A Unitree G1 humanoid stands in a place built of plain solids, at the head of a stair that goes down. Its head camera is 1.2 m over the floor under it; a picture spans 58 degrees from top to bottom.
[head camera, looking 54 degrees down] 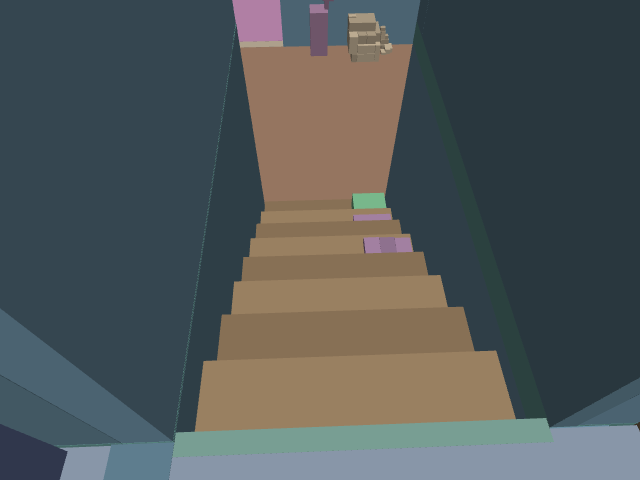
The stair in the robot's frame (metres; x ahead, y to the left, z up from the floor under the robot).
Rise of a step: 0.18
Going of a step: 0.26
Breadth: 0.97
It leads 2 degrees to the left of straight ahead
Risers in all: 9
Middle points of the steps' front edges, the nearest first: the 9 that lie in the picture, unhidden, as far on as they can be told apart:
0.27 -0.11 0.00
0.53 -0.10 -0.18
0.79 -0.09 -0.36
1.05 -0.08 -0.55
1.31 -0.07 -0.73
1.57 -0.06 -0.91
1.83 -0.06 -1.10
2.08 -0.05 -1.28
2.34 -0.04 -1.46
